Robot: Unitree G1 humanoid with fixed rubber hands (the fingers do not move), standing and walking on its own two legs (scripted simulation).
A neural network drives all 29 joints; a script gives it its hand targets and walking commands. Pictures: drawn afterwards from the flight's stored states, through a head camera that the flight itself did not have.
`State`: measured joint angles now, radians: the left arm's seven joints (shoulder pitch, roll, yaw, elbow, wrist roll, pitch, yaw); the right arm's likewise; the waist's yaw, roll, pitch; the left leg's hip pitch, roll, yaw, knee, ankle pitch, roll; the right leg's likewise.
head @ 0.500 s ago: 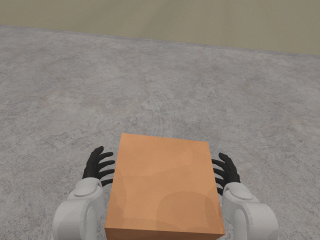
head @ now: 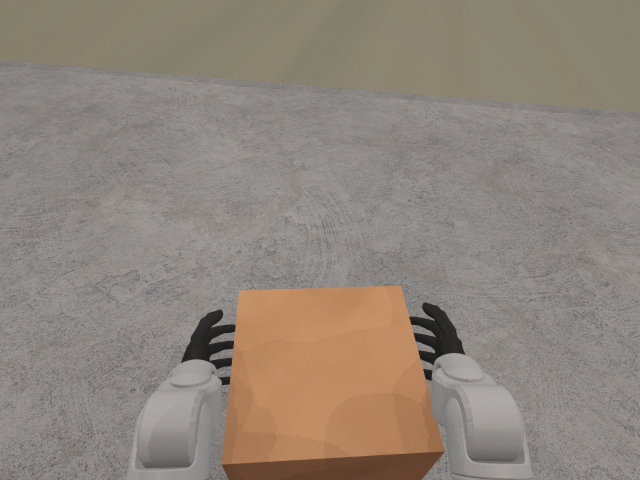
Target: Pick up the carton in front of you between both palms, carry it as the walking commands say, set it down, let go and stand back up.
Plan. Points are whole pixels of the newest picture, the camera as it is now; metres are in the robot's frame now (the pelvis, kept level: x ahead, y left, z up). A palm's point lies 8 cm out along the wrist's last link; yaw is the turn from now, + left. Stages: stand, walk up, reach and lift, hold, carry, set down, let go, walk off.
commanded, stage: carry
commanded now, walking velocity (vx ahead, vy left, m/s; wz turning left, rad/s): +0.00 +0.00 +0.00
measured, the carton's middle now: (322, 404) +0.26 +0.00 -0.04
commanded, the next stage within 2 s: hold in 0.80 s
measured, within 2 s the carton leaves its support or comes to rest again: neither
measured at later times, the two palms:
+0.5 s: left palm (213, 392) +0.24 +0.13 +0.02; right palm (454, 388) +0.25 -0.16 +0.03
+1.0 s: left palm (227, 398) +0.23 +0.11 +0.03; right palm (482, 410) +0.22 -0.18 +0.04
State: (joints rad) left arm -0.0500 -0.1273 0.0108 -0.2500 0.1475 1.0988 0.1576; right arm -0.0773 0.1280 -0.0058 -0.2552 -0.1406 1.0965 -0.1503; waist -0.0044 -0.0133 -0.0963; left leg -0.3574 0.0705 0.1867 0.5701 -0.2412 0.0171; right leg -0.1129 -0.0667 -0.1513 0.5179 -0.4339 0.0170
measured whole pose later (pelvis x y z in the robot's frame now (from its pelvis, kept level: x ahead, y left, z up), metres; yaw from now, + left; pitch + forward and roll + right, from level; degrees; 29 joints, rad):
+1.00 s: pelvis -0.05 -0.01 +0.01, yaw -6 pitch -4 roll +0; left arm -0.15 -0.13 0.12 0.14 0.23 0.73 0.06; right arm -0.20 0.14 -0.16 0.22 -0.23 0.65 -0.03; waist 0.01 -0.02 0.05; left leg -0.19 0.03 -0.06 0.36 -0.09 -0.04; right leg -0.03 0.02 0.02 0.40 -0.29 -0.02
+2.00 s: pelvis -0.06 +0.03 +0.00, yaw -10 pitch +0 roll +0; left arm -0.49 -0.14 0.42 0.54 0.43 0.55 -0.04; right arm -0.51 0.24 -0.46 0.56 -0.42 0.50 -0.02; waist 0.03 -0.07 0.05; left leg -0.36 -0.02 -0.04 0.52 -0.16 -0.01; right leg -0.25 0.02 0.15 0.57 -0.33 0.03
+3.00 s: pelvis -0.13 +0.05 -0.24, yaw -16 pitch +46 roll -8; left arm -1.05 0.09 0.38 0.72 0.26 0.34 0.08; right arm -1.02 0.12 -0.50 0.65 -0.20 0.25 -0.16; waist 0.06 -0.07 -0.13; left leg -2.04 -0.09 -0.17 1.62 -0.37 -0.06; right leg -1.88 0.16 0.07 1.67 -0.61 0.10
